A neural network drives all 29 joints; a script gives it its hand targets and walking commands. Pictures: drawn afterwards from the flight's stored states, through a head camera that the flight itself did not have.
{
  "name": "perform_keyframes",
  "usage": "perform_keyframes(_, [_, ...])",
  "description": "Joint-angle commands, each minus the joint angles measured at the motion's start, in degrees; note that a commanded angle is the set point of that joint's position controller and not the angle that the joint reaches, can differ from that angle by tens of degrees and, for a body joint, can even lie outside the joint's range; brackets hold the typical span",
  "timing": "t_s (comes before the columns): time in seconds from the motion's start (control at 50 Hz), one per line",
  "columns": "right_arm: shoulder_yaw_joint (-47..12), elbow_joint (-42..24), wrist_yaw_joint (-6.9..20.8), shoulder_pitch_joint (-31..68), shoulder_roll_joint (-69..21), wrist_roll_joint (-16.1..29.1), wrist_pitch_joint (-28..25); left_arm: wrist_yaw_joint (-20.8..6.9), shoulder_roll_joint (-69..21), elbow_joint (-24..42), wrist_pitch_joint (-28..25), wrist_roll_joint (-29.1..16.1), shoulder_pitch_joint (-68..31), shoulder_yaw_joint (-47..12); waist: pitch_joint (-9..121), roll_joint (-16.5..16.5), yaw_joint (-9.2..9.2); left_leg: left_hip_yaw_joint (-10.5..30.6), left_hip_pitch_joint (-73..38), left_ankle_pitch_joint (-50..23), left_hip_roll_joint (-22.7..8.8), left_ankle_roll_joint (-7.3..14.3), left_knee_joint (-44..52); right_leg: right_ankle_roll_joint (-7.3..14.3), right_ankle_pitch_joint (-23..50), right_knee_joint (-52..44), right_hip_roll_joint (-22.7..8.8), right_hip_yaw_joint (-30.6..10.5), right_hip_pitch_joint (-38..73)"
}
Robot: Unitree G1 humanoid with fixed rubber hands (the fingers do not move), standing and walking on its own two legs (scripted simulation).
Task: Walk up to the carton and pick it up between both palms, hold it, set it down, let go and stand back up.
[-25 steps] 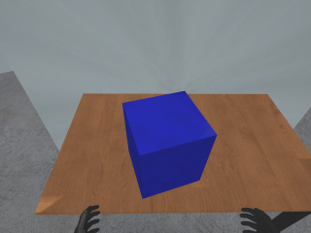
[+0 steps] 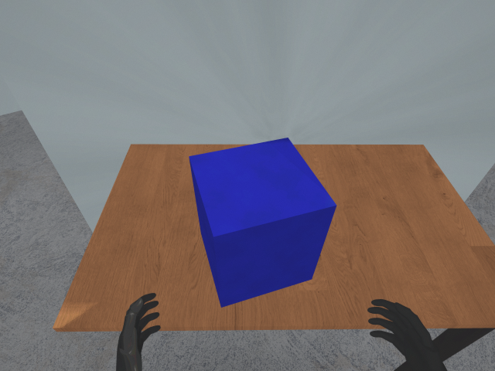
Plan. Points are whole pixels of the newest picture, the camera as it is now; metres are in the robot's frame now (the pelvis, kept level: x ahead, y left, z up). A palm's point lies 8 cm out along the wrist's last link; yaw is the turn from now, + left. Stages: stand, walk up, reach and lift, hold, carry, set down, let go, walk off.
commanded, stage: reach and lift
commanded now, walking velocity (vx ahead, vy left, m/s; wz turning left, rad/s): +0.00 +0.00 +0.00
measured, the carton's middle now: (254, 222) +0.43 +0.02 -0.02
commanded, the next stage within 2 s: none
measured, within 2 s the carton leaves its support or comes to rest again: neither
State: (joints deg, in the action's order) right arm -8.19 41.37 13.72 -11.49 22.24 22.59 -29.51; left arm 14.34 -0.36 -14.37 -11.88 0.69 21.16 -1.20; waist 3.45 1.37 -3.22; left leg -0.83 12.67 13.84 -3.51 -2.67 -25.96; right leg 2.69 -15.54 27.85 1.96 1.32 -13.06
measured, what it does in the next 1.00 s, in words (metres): stands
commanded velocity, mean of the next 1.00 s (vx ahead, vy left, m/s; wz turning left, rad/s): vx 0.00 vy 0.00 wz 0.00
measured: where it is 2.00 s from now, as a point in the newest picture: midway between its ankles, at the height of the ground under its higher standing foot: outside the picture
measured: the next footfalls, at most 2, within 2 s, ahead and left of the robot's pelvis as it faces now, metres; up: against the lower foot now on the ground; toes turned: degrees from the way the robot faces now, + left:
none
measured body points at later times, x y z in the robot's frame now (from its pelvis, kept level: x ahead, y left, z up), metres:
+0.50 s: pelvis +0.01 +0.01 +0.01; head +0.00 +0.03 +0.46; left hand +0.22 +0.22 +0.02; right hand +0.29 -0.22 +0.02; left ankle +0.00 +0.16 -0.74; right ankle -0.01 -0.09 -0.74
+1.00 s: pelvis -0.01 +0.00 +0.01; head +0.01 +0.01 +0.46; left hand +0.26 +0.22 +0.06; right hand +0.33 -0.21 +0.07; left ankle +0.00 +0.16 -0.74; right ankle -0.01 -0.09 -0.74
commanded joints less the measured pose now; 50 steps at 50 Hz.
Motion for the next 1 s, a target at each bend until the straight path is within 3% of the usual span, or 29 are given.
perform_keyframes(0.0, [4.7,-11.3,-0.3,12.7,11.8,0.6,-0.8,0.7,1.2,11.5,-1.1,-0.6,-10.3,0.3,2.3,6.7,-0.49,-2.4,1.1,-4.3,3.8,3.2,3.2,-1.8,1.5,-8.3,-1.8,-5.6,0.6])
perform_keyframes(0.06, [5.0,-12.4,-0.3,15.2,11.8,0.7,0.9,1.1,0.6,12.3,0.8,-0.6,-13.2,0.1,3.1,6.3,-1.31,-2.4,0.1,-4.3,3.6,3.1,3.6,-1.0,1.9,-8.2,-1.3,-4.9,0.4])
perform_keyframes(0.16, [6.0,-11.7,-0.3,17.6,13.3,1.4,3.9,1.3,0.4,14.7,4.5,0.7,-13.2,1.1,5.2,4.7,-1.89,-2.1,-3.4,-8.7,3.4,2.3,4.0,0.2,8.5,-7.7,0.4,-3.9,1.5])
perform_keyframes(0.26, [6.1,-12.4,-0.5,20.1,14.7,2.5,6.2,1.0,0.5,20.0,7.8,1.8,-12.6,1.5,7.9,2.3,-1.78,-1.3,-7.7,-16.6,3.6,1.3,3.6,1.4,15.9,-7.7,2.2,-2.7,2.8])
perform_keyframes(0.34, [6.5,-11.2,-0.5,22.4,14.7,3.1,8.1,1.0,0.7,22.7,10.1,2.2,-15.1,1.5,7.8,0.3,-1.31,-0.9,-9.4,-19.2,3.8,0.7,3.6,2.0,15.9,-8.7,2.7,-2.4,2.3])
perform_keyframes(0.38, [6.2,-12.5,-0.8,24.3,14.1,3.6,9.1,0.8,0.8,23.3,11.3,1.8,-17.2,1.7,8.8,0.3,-1.92,-1.1,-9.3,-19.7,3.8,0.6,3.7,2.1,16.1,-9.0,2.6,-2.7,3.1])
perform_keyframes(0.5, [6.4,-16.0,-1.7,26.0,14.7,3.0,11.8,-0.1,1.2,26.3,14.5,-0.6,-18.7,0.8,10.2,1.0,-1.03,-1.2,-10.0,-22.2,4.1,0.3,3.9,1.5,21.1,-9.8,2.1,-2.8,6.5])
perform_keyframes(0.64, [8.0,-19.8,-3.5,30.2,15.2,1.5,15.4,-0.8,2.6,27.0,18.9,-2.1,-22.9,2.5,9.2,3.1,-1.02,-1.8,-9.0,-20.0,4.5,0.7,5.9,0.6,21.8,-11.0,2.0,-3.2,9.1])
perform_keyframes(0.74, [7.9,-23.5,-4.8,34.5,14.8,1.0,18.4,-1.1,3.7,26.9,21.9,-2.6,-26.4,5.1,9.2,5.4,-2.44,-2.5,-6.5,-17.1,4.6,1.6,7.4,-0.5,21.7,-10.9,1.5,-4.0,11.1])
perform_keyframes(0.9, [7.4,-26.5,-5.9,41.0,14.0,1.9,22.9,-1.4,4.7,29.9,26.4,-3.8,-32.0,6.6,13.2,3.2,-3.44,-2.6,-6.7,-17.1,4.3,1.5,7.5,-0.5,21.7,-10.7,1.0,-4.8,11.4])
perform_keyframes(0.98, [8.2,-25.4,-6.1,45.6,13.9,2.0,25.6,-1.4,5.3,30.3,29.2,-4.5,-37.1,7.2,14.5,1.5,-3.75,-2.6,-6.0,-15.0,4.1,1.5,7.8,-0.4,17.6,-10.9,1.0,-4.6,10.4])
